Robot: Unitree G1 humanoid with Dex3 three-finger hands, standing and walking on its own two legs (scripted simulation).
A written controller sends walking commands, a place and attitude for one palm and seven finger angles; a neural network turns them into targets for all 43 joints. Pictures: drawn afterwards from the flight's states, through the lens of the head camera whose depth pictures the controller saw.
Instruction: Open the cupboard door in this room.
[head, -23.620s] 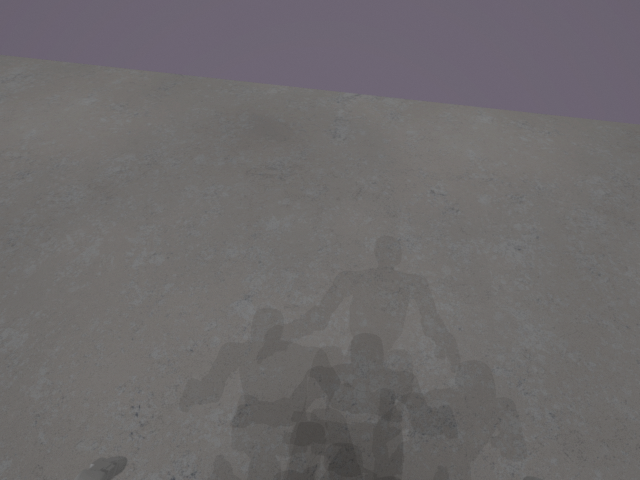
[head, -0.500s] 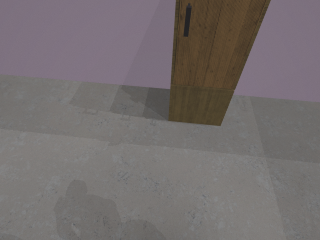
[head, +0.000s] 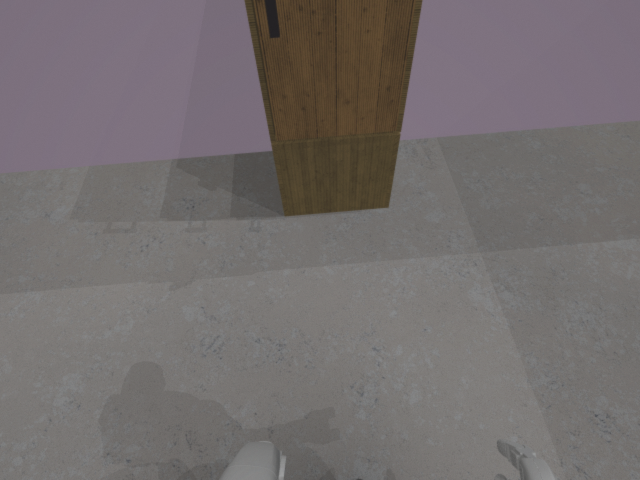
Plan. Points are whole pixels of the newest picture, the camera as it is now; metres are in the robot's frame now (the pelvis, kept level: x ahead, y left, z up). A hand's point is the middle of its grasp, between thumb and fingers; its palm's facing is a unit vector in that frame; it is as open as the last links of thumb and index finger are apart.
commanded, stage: walk to a spot facing it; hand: left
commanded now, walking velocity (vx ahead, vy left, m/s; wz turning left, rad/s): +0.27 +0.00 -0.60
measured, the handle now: (270, 0) +1.04 +0.22 +0.07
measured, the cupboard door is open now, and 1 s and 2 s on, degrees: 0 0 0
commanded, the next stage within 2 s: turn to face it in 1.18 s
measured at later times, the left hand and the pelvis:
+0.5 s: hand (179, 420) +0.20 +0.25 -0.17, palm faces -0.28 -0.94 -0.21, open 7.4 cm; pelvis +0.06 +0.06 +0.00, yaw -17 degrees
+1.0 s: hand (290, 320) +0.37 +0.11 -0.18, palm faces -0.57 -0.80 -0.20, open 7.4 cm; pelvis +0.21 -0.02 -0.01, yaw -35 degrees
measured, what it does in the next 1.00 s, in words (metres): walks ahead, turning right: left foot, then right foot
